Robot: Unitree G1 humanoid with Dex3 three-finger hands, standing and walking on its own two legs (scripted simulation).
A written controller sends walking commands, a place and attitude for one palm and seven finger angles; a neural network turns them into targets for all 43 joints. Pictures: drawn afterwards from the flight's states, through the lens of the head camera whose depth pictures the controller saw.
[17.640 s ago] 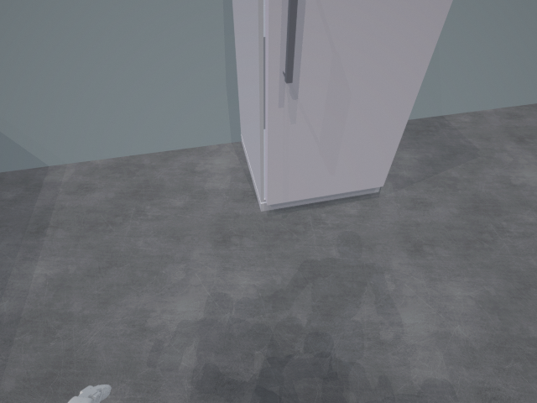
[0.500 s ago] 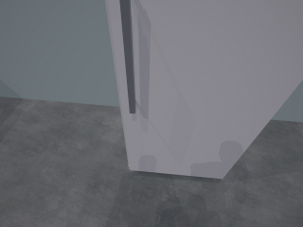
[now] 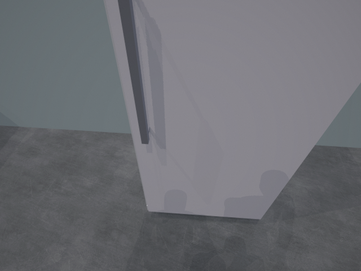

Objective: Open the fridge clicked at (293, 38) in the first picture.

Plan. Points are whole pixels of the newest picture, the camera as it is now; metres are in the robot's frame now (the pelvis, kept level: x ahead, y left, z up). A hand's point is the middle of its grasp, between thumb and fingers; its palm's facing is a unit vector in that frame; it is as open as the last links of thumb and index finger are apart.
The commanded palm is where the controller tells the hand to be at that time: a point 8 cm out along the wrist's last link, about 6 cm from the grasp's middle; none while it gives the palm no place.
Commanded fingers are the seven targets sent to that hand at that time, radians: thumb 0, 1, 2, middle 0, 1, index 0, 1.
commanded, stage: shuffle to correct the standing spot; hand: left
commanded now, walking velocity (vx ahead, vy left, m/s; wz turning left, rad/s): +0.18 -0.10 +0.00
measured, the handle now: (139, 80) +0.51 +0.14 +0.17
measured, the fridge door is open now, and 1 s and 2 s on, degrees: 0 0 0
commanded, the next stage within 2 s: come to a stop and stand still in 0.10 s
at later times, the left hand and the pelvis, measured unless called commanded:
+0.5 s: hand out of the picture +0.01 +0.10 -0.18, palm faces +0.11 -0.99 -0.12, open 7.3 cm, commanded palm none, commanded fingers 0.00 0.90 0.90 -0.20 -0.30 -0.20 -0.30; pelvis +0.12 -0.02 -0.02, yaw +0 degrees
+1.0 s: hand out of the picture +0.16 +0.17 -0.17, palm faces -0.01 -0.96 -0.28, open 7.3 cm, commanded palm none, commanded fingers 0.00 0.90 0.90 -0.20 -0.30 -0.20 -0.30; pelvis +0.08 -0.03 -0.02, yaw -1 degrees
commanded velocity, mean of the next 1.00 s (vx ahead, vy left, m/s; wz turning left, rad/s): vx -0.07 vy -0.01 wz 0.00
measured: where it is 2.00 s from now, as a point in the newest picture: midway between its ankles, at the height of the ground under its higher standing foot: outside the picture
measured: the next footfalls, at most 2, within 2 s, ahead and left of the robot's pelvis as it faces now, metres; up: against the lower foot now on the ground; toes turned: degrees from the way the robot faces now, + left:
left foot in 0.48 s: +0.23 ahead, +0.05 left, +0.00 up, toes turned +6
right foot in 1.00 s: +0.07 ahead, -0.15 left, +0.00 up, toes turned -2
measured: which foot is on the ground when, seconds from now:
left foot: down 0.00-0.12, up 0.14-0.46, down 0.48-1.00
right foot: down 0.00-0.50, up 0.52-0.98, down 1.00-1.00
